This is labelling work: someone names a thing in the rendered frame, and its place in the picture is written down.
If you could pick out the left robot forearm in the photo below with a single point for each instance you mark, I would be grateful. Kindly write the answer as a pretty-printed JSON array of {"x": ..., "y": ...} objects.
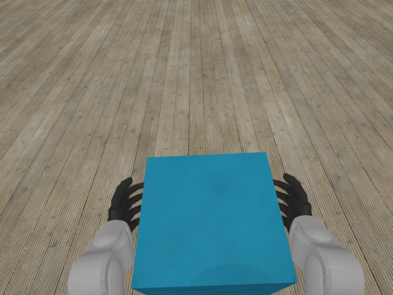
[{"x": 101, "y": 269}]

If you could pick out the robot left hand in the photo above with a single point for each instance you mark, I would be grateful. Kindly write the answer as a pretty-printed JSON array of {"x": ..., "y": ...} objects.
[{"x": 121, "y": 203}]

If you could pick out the right robot forearm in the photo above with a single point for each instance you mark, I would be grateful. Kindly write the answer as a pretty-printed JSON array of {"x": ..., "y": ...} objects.
[{"x": 328, "y": 268}]

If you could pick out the robot right hand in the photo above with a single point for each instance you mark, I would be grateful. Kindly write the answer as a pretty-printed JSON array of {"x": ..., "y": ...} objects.
[{"x": 296, "y": 200}]

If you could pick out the carton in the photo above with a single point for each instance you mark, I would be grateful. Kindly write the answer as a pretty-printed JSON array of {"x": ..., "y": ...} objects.
[{"x": 211, "y": 225}]

